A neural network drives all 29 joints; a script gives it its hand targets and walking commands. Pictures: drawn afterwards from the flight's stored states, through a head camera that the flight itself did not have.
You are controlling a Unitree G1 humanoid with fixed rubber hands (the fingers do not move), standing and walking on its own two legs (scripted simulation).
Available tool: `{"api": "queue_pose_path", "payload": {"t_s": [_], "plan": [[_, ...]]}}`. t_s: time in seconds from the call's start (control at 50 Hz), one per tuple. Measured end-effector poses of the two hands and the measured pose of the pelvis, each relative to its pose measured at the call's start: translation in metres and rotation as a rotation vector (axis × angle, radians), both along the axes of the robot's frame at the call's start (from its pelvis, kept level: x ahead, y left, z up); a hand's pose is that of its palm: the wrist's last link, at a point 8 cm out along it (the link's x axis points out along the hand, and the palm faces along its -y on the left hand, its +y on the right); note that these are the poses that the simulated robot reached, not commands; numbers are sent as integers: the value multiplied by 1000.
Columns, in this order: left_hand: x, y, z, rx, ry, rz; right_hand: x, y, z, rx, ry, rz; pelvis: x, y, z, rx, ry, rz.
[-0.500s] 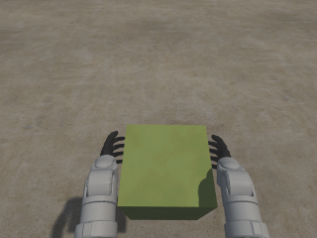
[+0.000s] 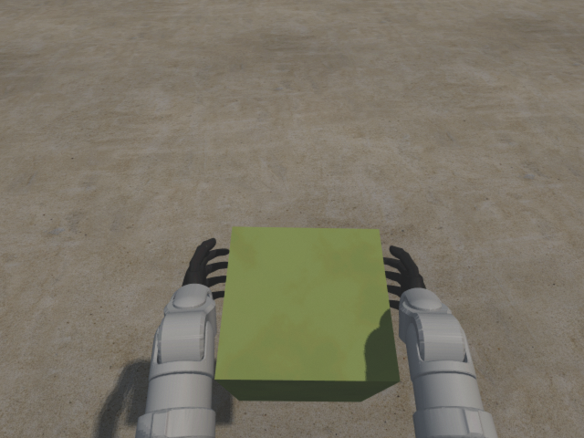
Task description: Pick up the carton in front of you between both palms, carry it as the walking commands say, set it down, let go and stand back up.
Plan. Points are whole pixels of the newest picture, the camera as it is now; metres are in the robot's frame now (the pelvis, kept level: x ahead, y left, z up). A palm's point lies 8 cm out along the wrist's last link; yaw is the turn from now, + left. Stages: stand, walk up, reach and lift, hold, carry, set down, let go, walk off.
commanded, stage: hold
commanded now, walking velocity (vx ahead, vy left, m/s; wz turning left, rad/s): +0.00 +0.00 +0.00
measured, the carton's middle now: (302, 322) +0.30 +0.00 -0.05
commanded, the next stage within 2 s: set down in 0.86 s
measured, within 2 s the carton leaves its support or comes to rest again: neither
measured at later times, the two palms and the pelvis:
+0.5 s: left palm (193, 297) +0.29 +0.15 +0.06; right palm (421, 319) +0.25 -0.15 +0.05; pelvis -0.03 +0.02 +0.01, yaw -5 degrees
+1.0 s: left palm (193, 279) +0.31 +0.15 +0.07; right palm (414, 306) +0.27 -0.14 +0.05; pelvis -0.01 +0.04 +0.01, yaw -7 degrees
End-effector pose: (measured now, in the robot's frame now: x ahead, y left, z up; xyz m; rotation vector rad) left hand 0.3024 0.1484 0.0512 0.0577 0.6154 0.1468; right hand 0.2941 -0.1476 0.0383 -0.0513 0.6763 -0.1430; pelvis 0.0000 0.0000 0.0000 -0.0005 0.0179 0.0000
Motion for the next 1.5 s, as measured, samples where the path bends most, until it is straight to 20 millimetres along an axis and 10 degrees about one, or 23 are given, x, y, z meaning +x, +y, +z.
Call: {"api": "queue_pose_path", "payload": {"t_s": [0.28, 0.68, 1.1, 1.26, 1.5], "plan": [[-8, -18, 13, 0, -7, -80, -33, -16, 8, 2, -2, -75, -19, 8, 8, -4, -133, -60], [-14, 9, 14, -27, -13, -91, -43, 11, 11, -2, 0, -96, -30, 39, 7, -8, -157, -93], [23, 1, 11, -40, 5, -64, -6, 4, 8, 7, 25, -107, -7, 30, 8, 6, -107, -119], [42, -1, -32, -38, 29, -21, 23, 3, -37, -9, 57, -62, -8, 13, 2, 9, 5, -90], [37, -3, -174, -33, 41, -15, 21, -2, -175, 15, 71, -62, -30, -1, -35, 26, 430, -126]]}}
